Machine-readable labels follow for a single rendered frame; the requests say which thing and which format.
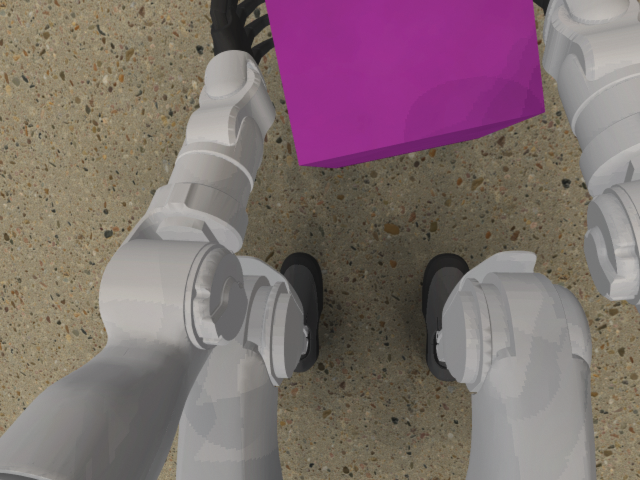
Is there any right robot forearm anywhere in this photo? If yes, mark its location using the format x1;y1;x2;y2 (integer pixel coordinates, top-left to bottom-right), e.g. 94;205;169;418
542;0;640;198

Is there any robot left upper arm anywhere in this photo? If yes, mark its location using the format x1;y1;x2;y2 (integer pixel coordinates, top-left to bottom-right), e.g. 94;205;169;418
0;239;248;480

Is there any robot right foot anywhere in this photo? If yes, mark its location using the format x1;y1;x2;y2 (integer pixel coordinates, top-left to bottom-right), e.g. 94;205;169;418
422;253;470;381

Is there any robot right thigh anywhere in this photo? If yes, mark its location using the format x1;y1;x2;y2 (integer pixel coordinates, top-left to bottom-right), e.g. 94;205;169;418
448;272;597;480

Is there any robot right upper arm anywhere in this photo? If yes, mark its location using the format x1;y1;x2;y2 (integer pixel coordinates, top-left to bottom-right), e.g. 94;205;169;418
583;180;640;314

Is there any left robot forearm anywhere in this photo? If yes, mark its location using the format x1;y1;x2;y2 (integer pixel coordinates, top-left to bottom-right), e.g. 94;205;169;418
99;50;276;321

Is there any robot left hand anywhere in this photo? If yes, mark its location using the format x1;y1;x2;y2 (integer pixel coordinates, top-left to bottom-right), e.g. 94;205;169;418
210;0;275;65

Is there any carton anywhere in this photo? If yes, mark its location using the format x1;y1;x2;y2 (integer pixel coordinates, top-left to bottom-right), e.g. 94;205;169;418
265;0;545;168

